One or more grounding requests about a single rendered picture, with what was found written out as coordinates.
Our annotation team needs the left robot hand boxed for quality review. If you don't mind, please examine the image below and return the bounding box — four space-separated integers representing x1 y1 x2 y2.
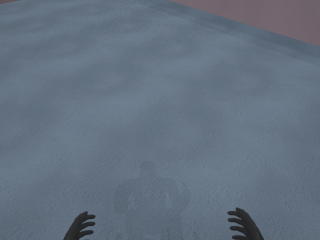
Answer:
63 211 96 240

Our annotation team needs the right robot hand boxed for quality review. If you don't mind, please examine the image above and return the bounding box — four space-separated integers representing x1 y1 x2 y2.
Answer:
227 207 264 240

